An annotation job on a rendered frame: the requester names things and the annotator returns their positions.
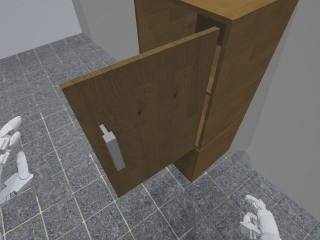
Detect cupboard door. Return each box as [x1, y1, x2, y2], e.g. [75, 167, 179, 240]
[59, 26, 220, 198]

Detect robot left hand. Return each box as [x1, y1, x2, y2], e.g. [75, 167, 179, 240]
[0, 116, 33, 208]

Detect handle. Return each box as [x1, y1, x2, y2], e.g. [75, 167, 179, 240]
[99, 124, 125, 171]

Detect robot right hand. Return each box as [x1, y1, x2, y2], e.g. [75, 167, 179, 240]
[240, 195, 280, 240]

